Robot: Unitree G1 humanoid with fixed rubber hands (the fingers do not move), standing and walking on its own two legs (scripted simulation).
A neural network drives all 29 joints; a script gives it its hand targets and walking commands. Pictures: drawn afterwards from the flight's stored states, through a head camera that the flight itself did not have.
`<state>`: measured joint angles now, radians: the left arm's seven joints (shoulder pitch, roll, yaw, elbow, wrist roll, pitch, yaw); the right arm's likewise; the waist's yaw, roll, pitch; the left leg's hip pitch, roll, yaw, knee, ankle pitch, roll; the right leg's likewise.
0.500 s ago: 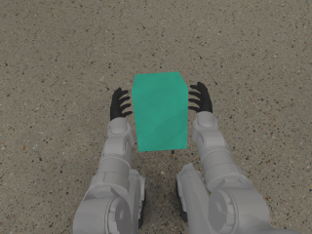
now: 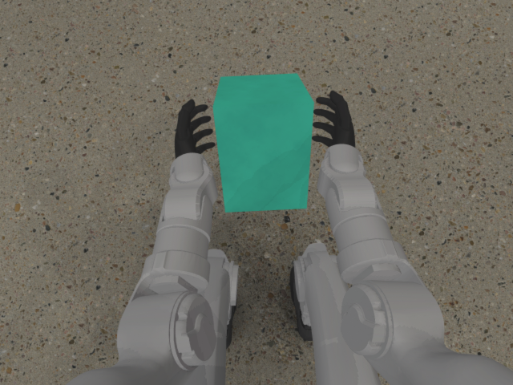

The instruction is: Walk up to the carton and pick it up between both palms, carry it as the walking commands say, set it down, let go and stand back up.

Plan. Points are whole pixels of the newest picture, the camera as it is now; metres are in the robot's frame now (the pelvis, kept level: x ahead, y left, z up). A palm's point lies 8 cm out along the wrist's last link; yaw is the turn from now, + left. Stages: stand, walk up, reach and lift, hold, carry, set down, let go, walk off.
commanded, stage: set down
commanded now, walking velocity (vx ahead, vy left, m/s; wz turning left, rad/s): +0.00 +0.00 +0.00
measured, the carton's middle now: (262, 140) +0.50 +0.00 -0.20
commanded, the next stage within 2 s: none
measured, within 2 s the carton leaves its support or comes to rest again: neither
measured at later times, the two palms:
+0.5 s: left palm (199, 154) +0.47 +0.11 -0.17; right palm (326, 143) +0.48 -0.12 -0.17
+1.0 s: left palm (207, 154) +0.50 +0.11 -0.26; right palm (318, 143) +0.51 -0.12 -0.26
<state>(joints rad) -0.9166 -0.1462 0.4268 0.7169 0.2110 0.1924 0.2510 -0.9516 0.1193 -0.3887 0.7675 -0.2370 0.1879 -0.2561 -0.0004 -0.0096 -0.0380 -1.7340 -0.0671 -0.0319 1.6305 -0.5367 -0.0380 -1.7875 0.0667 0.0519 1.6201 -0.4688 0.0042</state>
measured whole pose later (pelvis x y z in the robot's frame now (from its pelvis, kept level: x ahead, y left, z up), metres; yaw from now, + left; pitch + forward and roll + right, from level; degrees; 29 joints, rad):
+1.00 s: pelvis -0.01 +0.00 -0.12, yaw +1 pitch +40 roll +3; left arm -1.24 -0.02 0.41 0.78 0.14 0.24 0.24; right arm -1.31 -0.06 -0.33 0.88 -0.16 0.24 -0.22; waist -0.01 0.00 0.18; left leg -2.13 -0.09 -0.02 2.02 -0.60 -0.05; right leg -2.19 0.08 0.05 2.01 -0.52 0.02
